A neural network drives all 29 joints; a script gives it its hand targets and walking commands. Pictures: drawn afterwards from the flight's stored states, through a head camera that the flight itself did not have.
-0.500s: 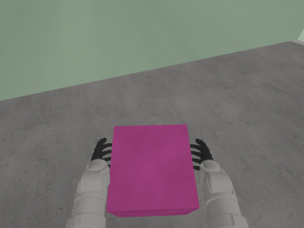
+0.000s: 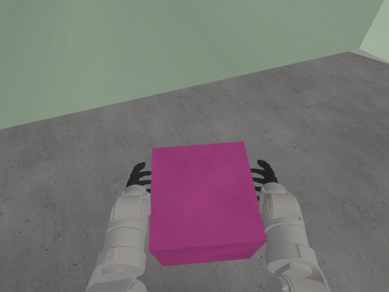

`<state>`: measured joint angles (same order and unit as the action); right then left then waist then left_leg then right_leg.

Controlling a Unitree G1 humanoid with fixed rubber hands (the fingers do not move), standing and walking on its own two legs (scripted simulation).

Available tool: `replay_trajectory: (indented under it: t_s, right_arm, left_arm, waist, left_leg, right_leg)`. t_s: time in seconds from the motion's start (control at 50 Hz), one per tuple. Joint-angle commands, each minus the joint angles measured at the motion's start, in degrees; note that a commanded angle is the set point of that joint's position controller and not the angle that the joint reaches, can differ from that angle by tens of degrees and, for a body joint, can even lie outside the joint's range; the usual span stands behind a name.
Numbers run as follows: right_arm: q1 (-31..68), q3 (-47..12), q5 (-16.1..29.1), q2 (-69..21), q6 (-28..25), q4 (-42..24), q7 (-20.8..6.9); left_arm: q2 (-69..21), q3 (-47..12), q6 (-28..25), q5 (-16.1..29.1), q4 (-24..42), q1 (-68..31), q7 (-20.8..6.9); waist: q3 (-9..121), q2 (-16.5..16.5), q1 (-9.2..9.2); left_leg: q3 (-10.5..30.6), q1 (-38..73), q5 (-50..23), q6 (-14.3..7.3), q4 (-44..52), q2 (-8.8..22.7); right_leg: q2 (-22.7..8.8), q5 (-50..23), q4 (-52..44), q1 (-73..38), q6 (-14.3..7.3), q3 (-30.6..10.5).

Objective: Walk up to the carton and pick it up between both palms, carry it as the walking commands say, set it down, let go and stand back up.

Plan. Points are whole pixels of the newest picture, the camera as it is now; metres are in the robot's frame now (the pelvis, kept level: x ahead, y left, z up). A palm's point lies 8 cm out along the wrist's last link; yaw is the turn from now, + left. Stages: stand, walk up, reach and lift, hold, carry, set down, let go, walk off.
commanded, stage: reach and lift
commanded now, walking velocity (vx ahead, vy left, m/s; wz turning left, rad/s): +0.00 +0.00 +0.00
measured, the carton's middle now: (202, 205) +0.32 +0.00 -0.04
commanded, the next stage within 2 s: hold in 1.20 s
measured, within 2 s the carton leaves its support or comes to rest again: neither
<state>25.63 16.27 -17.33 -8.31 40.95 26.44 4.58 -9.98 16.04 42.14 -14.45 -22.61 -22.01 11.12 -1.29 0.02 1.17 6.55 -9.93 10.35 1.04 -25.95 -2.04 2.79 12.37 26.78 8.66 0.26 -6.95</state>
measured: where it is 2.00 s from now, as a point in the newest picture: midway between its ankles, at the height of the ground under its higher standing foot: outside the picture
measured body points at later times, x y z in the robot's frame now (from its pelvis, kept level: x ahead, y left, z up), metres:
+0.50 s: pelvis +0.03 +0.00 +0.01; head -0.04 +0.00 +0.45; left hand +0.33 +0.14 +0.04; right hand +0.32 -0.16 +0.04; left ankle +0.05 +0.13 -0.74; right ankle +0.03 -0.12 -0.74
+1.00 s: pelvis +0.02 +0.01 +0.00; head -0.05 +0.02 +0.45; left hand +0.32 +0.15 +0.03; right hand +0.31 -0.15 +0.05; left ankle +0.05 +0.13 -0.74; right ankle +0.03 -0.12 -0.74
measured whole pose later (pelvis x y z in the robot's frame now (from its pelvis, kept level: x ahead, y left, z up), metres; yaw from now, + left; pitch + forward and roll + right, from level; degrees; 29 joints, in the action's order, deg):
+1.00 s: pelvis +0.02 +0.01 +0.00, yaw -1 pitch -5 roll +0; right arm 17.2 14.8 -16.6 -9.3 42.0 21.2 2.8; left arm -9.0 12.4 42.6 -13.8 -22.0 -16.5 10.0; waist 4.4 1.3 -0.6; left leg 5.4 -7.5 10.5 0.0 -23.1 -2.2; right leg 2.1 11.8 22.9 6.0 0.9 -7.8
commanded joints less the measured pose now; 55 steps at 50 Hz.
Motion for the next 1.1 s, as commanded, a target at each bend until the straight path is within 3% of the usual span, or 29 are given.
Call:
replay_trajectory:
  t_s: [0.0, 0.08, 0.1, 0.14, 0.18, 0.2, 0.28, 0.32, 0.36, 0.38, 0.44, 0.46, 0.48, 0.5, 0.54, 0.56, 0.62, 0.64, 0.66, 0.72, 0.76, 0.8, 0.92, 0.96, 0.98, 1.02, 1.04, 1.08]
  right_arm:
    - [35.18, -29.00, 17.08, -57.78, -4.89, 1.08, -23.30]
    - [37.28, -26.00, 17.20, -55.03, -4.57, 1.20, -24.07]
    - [36.88, -25.54, 16.80, -54.92, -4.34, 1.46, -24.26]
    - [36.96, -23.64, 16.62, -53.85, -4.00, 2.53, -24.82]
    - [38.41, -23.27, 16.71, -53.80, -3.77, 3.21, -25.44]
    - [38.49, -24.08, 17.26, -54.18, -3.98, 1.32, -25.55]
    - [34.12, -25.99, 17.80, -55.49, -2.87, -0.45, -25.71]
    - [33.48, -28.27, 18.80, -56.11, -2.80, -3.55, -25.51]
    - [29.96, -29.71, 18.79, -55.91, -2.49, -5.86, -24.82]
    - [28.84, -30.80, 18.76, -55.98, -2.29, -7.28, -24.36]
    - [26.96, -31.71, 18.49, -55.15, -1.75, -9.56, -23.29]
    - [27.65, -32.24, 18.35, -55.05, -1.68, -10.80, -23.05]
    - [26.10, -32.56, 17.71, -54.64, -1.45, -10.72, -22.57]
    - [26.91, -33.76, 17.93, -55.32, -1.73, -12.85, -22.31]
    - [24.93, -34.90, 18.06, -56.44, -1.74, -13.85, -21.51]
    - [23.90, -35.40, 18.18, -57.28, -1.46, -14.40, -21.28]
    - [21.37, -35.35, 17.50, -57.98, -1.08, -12.80, -20.46]
    - [20.50, -34.78, 17.19, -58.09, -0.91, -11.94, -20.26]
    - [22.43, -35.18, 17.80, -58.30, -1.14, -12.66, -20.34]
    - [22.54, -34.45, 16.98, -58.81, -1.36, -10.58, -20.15]
    - [25.73, -34.81, 17.64, -58.76, -1.88, -11.94, -20.41]
    - [26.23, -35.00, 18.31, -59.09, -2.01, -11.57, -20.96]
    - [25.55, -33.13, 18.15, -57.94, -2.06, -8.94, -22.15]
    - [25.39, -32.38, 18.00, -57.00, -1.92, -8.58, -22.79]
    - [26.78, -31.78, 17.85, -56.01, -2.20, -9.50, -23.04]
    - [26.41, -30.70, 17.60, -55.22, -2.32, -8.71, -23.52]
    - [26.15, -29.60, 17.43, -54.21, -2.07, -7.14, -23.98]
    - [27.18, -28.41, 17.03, -53.01, -2.18, -6.65, -24.76]
  left_arm:
    - [-60.74, -32.78, -3.69, 16.84, 1.69, -43.56, -26.89]
    - [-60.69, -28.21, -3.04, 15.22, -4.82, -39.52, -27.05]
    - [-60.52, -27.64, -3.21, 15.02, -4.46, -39.23, -27.04]
    - [-60.94, -26.89, -2.82, 15.02, -5.29, -39.77, -27.07]
    - [-60.55, -25.72, -2.85, 14.47, -6.16, -40.20, -27.01]
    - [-60.34, -25.71, -3.00, 14.49, -5.68, -38.72, -26.96]
    - [-60.83, -26.42, -2.62, 15.00, -3.52, -35.24, -26.81]
    - [-60.20, -27.31, -2.75, 14.81, -1.80, -32.92, -26.71]
    - [-60.22, -29.27, -2.75, 16.03, 1.01, -31.52, -26.92]
    - [-59.42, -29.95, -2.80, 16.36, 2.67, -31.35, -26.93]
    - [-58.45, -31.17, -2.35, 16.37, 3.44, -29.27, -27.35]
    - [-58.27, -30.87, -2.29, 16.06, 3.32, -28.57, -27.50]
    - [-58.04, -31.79, -2.32, 16.67, 3.89, -28.55, -27.75]
    - [-57.24, -32.08, -2.65, 16.21, 5.16, -28.57, -28.04]
    - [-56.99, -34.42, -2.94, 17.74, 7.65, -29.52, -28.51]
    - [-55.81, -34.51, -2.86, 17.39, 9.55, -29.65, -28.61]
    - [-53.96, -35.19, -2.81, 17.57, 10.24, -29.69, -29.09]
    - [-53.12, -34.86, -2.72, 17.30, 9.85, -29.49, -29.08]
    - [-52.87, -34.38, -2.79, 17.00, 9.35, -29.72, -29.40]
    - [-52.27, -34.73, -3.30, 17.26, 9.26, -32.51, -29.76]
    - [-52.85, -34.69, -3.22, 17.21, 7.81, -32.52, -30.01]
    - [-53.22, -34.68, -3.32, 17.08, 8.01, -32.57, -29.73]
    - [-56.83, -35.14, -3.14, 17.93, 6.47, -33.10, -29.18]
    - [-57.43, -34.46, -3.04, 17.33, 5.91, -31.63, -28.77]
    - [-58.30, -34.46, -2.73, 17.43, 4.68, -31.22, -28.64]
    - [-59.10, -34.54, -2.65, 17.20, 5.03, -31.85, -28.30]
    - [-60.17, -34.32, -2.42, 17.20, 4.23, -31.73, -28.10]
    - [-60.82, -33.69, -2.37, 16.84, 3.56, -32.50, -27.53]
  waist:
    - [30.87, -0.56, -2.79]
    - [24.41, -1.15, -2.76]
    - [22.53, -1.03, -2.04]
    - [18.50, -2.56, -3.08]
    - [17.36, -2.50, -2.09]
    - [17.18, -1.75, -1.35]
    - [20.22, -0.08, -1.50]
    - [22.65, -0.15, -0.31]
    - [23.62, 0.08, -1.36]
    - [24.81, 0.69, -0.91]
    - [21.88, -0.44, -1.63]
    - [21.32, -0.07, -1.12]
    - [20.57, 1.50, -2.36]
    - [20.86, 1.31, -1.27]
    - [20.79, 2.22, -2.60]
    - [20.34, 1.93, -1.97]
    - [19.65, 3.58, -2.48]
    - [17.73, 2.42, -2.64]
    - [17.54, 2.86, -1.80]
    - [18.24, 3.17, -1.67]
    - [18.68, 2.08, -1.59]
    - [20.87, 1.64, -0.90]
    - [21.33, 0.35, -2.22]
    - [22.03, -0.36, -1.88]
    - [21.57, 0.09, -2.94]
    - [20.23, -1.95, -2.80]
    - [19.38, -2.73, -3.69]
    - [15.39, -3.66, -3.30]
  left_leg:
    - [-3.52, 10.40, -4.92, 1.48, 2.78, -2.18]
    - [-3.53, 8.31, -3.30, 1.23, 5.04, -1.69]
    - [-3.67, 9.32, -3.92, 1.18, 5.40, -1.70]
    - [-3.52, 9.44, -2.56, 1.32, 6.55, -1.40]
    - [-3.20, 9.35, -2.34, 1.28, 6.95, -0.87]
    - [-3.12, 9.45, -3.93, 1.08, 7.01, -0.88]
    - [-2.34, 13.08, -11.42, 0.67, 6.86, -0.82]
    - [-2.45, 13.57, -15.42, 0.49, 6.72, -1.16]
    - [-2.16, 14.78, -19.25, 0.29, 6.24, -1.35]
    - [-2.05, 15.22, -20.86, 0.18, 6.43, -1.41]
    - [-2.35, 14.12, -17.89, 0.05, 6.75, -2.17]
    - [-2.38, 13.53, -16.53, -0.18, 6.89, -2.55]
    - [-2.01, 14.08, -15.52, -0.41, 6.73, -2.41]
    - [-2.22, 13.30, -15.17, -0.66, 6.49, -2.69]
    - [-2.21, 13.00, -13.60, -1.02, 6.24, -3.00]
    - [-2.52, 11.39, -12.83, -1.21, 6.29, -3.32]
    - [-2.91, 9.56, -9.86, -1.56, 6.10, -3.78]
    - [-3.35, 8.55, -8.20, -1.51, 6.33, -3.94]
    - [-3.73, 7.43, -6.53, -1.67, 6.31, -4.08]
    - [-3.68, 7.99, -5.18, -1.83, 5.64, -4.13]
    - [-4.19, 7.61, -3.57, -1.60, 5.23, -4.54]
    - [-4.17, 7.09, -4.69, -1.60, 5.26, -4.22]
    - [-3.78, 9.52, -5.37, -0.81, 5.34, -3.32]
    - [-3.34, 9.35, -6.57, -0.34, 6.13, -2.53]
    - [-3.19, 10.31, -5.47, 0.10, 5.94, -2.69]
    - [-2.64, 10.15, -6.71, 0.57, 6.54, -1.73]
    - [-2.28, 10.88, -6.71, 0.87, 6.64, -1.26]
    - [-1.67, 10.16, -3.60, 1.29, 7.47, -0.53]
  right_leg:
    - [1.89, -4.66, -5.33, -2.85, -0.66, 2.27]
    - [2.05, -3.29, -5.92, -2.59, -0.48, 2.90]
    - [2.16, -3.17, -6.45, -1.26, -0.70, 2.98]
    - [2.23, -1.37, -7.18, 0.47, -1.10, 3.66]
    - [2.24, -0.92, -7.06, 0.93, -1.30, 3.74]
    - [2.22, -1.97, -7.30, 0.50, -1.40, 3.58]
    - [2.39, -8.61, -7.34, -1.89, -0.83, 3.11]
    - [2.72, -12.78, -6.82, -3.79, -0.46, 2.88]
    - [2.71, -17.11, -6.92, -4.60, -0.06, 2.41]
    - [2.83, -19.13, -7.04, -5.84, 0.25, 2.28]
    - [2.28, -18.96, -7.89, -5.74, 0.42, 1.75]
    - [2.04, -18.14, -8.19, -6.41, 0.50, 1.42]
    - [1.78, -17.64, -8.36, -5.27, 0.65, 1.17]
    - [1.72, -17.45, -8.32, -5.72, 0.92, 1.13]
    - [1.10, -18.40, -8.35, -6.06, 1.32, 0.60]
    - [0.97, -18.42, -8.30, -7.06, 1.54, 0.39]
    - [0.28, -17.51, -8.69, -6.85, 2.31, -0.13]
    - [0.14, -16.91, -8.87, -6.22, 2.19, -0.19]
    - [0.14, -14.74, -8.98, -5.97, 2.30, -0.24]
    - [-0.06, -11.70, -9.19, -4.75, 2.17, -0.39]
    - [0.33, -7.83, -9.19, -4.16, 1.80, -0.01]
    - [0.41, -8.40, -8.41, -5.12, 1.56, 0.06]
    - [1.75, -6.11, -8.29, -2.53, 0.17, 1.09]
    - [2.43, -6.99, -7.73, -3.42, -0.38, 1.83]
    - [2.70, -5.68, -8.04, -2.55, -0.52, 2.23]
    - [2.90, -6.02, -7.79, -2.56, -1.32, 2.47]
    - [3.03, -5.12, -7.69, -0.90, -1.72, 2.53]
    - [3.18, -1.62, -8.12, 0.64, -2.44, 3.15]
